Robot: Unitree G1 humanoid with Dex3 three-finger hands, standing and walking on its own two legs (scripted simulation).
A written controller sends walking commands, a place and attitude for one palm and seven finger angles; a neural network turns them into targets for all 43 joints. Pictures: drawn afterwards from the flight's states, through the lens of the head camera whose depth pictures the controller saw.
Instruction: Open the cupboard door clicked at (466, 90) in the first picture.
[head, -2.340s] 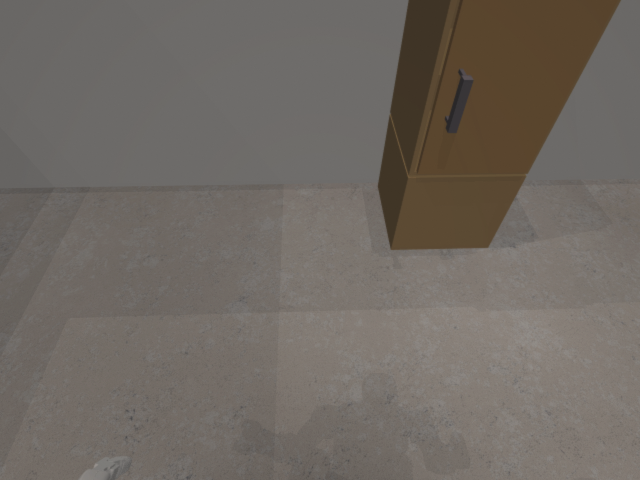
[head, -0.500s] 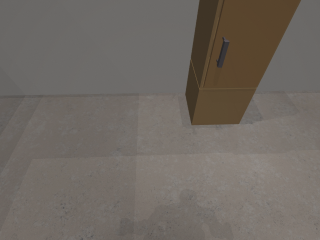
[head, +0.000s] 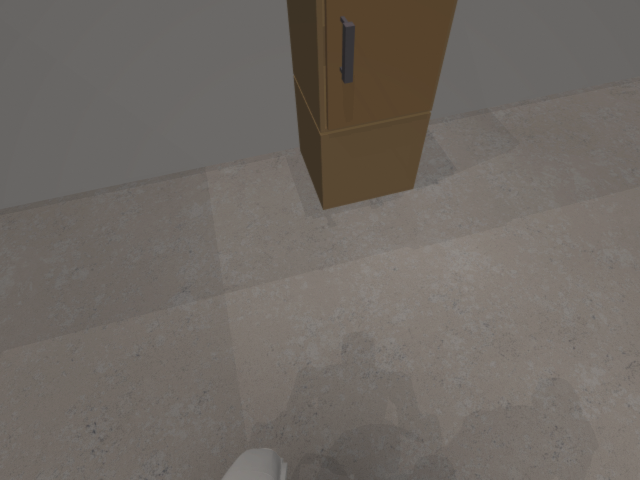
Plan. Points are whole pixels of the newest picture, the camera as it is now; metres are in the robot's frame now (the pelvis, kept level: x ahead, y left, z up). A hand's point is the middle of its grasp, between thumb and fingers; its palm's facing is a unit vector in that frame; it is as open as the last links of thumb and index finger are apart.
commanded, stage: walk to a spot facing it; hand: left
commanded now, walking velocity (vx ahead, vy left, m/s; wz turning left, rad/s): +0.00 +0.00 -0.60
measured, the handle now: (345, 50) +1.14 +0.04 -0.07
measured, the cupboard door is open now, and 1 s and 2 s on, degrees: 0 0 0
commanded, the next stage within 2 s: none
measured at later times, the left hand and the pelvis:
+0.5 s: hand out of the picture +0.10 +0.25 -0.16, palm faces -0.25 -0.94 -0.22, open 7.4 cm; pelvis -0.04 +0.06 +0.01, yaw -18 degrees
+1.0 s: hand (234, 461) +0.16 +0.15 -0.17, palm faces -0.56 -0.81 -0.18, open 7.4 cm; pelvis +0.03 +0.01 +0.00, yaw -36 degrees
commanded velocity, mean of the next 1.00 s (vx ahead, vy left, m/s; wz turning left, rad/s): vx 0.17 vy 0.00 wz -0.57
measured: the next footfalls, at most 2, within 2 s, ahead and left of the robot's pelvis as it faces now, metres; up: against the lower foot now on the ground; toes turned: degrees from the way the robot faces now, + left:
left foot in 0.28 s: +0.01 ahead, +0.16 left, +0.00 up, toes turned -11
right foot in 0.70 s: -0.07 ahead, -0.09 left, +0.00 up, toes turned -33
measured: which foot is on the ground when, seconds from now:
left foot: up 0.00-0.26, down 0.28-0.70, up 0.72-1.00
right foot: down 0.00-0.28, up 0.30-0.68, down 0.70-1.00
